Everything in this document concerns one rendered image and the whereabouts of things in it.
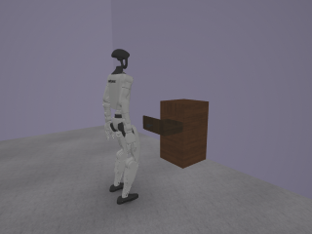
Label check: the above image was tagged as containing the right robot shin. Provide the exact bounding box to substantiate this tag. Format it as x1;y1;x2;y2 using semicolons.
122;161;138;198

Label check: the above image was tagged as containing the left robot upper arm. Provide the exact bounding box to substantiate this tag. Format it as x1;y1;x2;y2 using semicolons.
102;74;111;103

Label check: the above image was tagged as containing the robot right hand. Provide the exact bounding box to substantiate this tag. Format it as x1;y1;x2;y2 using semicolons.
125;132;137;154

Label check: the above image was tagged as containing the cabinet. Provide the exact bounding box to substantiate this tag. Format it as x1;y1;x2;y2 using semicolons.
160;98;209;169

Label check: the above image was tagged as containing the right robot upper arm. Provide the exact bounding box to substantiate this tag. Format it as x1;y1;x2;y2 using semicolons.
118;74;134;107

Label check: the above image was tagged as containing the left robot forearm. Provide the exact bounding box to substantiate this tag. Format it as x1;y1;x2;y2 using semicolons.
102;101;112;124

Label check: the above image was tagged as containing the robot left hand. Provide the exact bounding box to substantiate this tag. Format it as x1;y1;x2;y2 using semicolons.
104;123;115;140

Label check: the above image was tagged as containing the left robot thigh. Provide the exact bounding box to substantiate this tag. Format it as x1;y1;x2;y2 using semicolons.
110;123;128;161

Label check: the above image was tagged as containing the drawer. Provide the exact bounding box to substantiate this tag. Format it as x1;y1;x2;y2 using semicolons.
142;115;183;137

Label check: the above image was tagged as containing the right robot forearm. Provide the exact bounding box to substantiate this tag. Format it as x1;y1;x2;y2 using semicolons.
120;99;133;134

